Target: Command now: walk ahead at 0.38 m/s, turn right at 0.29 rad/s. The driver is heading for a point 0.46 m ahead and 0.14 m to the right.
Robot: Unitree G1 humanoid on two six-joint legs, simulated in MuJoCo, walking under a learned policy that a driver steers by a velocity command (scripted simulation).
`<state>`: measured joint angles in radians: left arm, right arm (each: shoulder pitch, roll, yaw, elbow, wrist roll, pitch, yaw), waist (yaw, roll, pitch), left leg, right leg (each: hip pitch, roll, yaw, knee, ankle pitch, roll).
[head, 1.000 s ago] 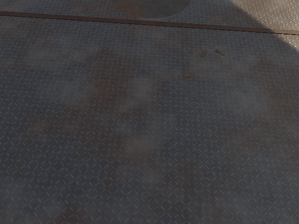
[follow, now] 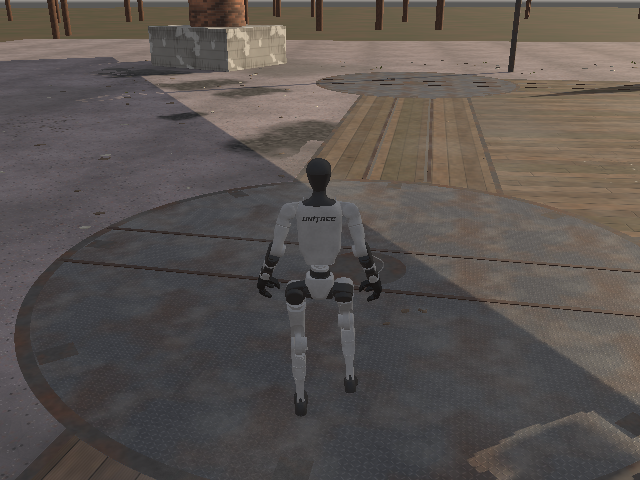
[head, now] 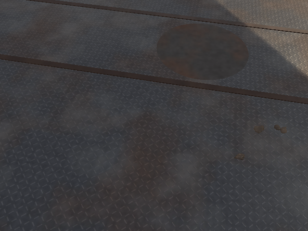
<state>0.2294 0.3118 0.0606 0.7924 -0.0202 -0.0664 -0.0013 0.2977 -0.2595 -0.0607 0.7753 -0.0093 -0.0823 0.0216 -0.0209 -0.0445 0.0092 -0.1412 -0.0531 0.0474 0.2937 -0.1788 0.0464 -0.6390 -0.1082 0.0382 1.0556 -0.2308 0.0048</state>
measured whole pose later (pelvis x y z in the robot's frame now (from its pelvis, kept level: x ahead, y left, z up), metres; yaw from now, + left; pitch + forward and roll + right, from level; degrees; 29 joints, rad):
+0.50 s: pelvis +0.18 -0.04 -0.01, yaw -16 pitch +3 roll +1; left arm 0.18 0.30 0.06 0.62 0.01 0.01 0.01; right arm 0.11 -0.30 -0.05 0.72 -0.01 0.00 -0.04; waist 0.02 0.01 0.06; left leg -0.59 0.01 -0.11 0.97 -0.37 -0.07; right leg -0.44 0.11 0.10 0.47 -0.08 -0.08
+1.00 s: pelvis +0.23 -0.01 +0.00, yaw -34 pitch +1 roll -1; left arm 0.19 0.32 0.09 0.60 -0.02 0.07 0.00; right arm 0.15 -0.27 -0.06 0.71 -0.01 0.02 -0.04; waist -0.02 -0.02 0.05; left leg -0.24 0.07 0.07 0.46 -0.24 0.00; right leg -0.47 -0.02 0.02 0.90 -0.39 0.09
